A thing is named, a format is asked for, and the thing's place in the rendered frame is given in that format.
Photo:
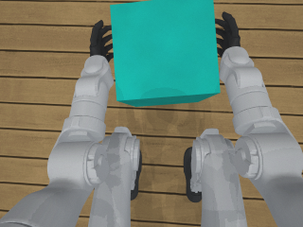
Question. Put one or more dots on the left robot shin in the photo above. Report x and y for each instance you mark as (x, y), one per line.
(105, 143)

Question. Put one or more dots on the robot left forearm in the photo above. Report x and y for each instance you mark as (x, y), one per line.
(89, 104)

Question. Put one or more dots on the robot right forearm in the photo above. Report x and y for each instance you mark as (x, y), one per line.
(251, 106)

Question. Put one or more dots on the robot right foot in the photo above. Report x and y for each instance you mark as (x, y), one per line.
(194, 196)

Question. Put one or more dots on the right robot upper arm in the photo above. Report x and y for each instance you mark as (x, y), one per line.
(273, 162)

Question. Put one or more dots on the robot left hand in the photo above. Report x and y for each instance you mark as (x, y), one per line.
(97, 42)

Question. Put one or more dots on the carton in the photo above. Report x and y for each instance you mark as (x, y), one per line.
(165, 52)

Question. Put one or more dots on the robot right hand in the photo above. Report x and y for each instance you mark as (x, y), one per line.
(230, 33)

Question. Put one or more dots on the left robot upper arm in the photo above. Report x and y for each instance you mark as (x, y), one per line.
(74, 170)

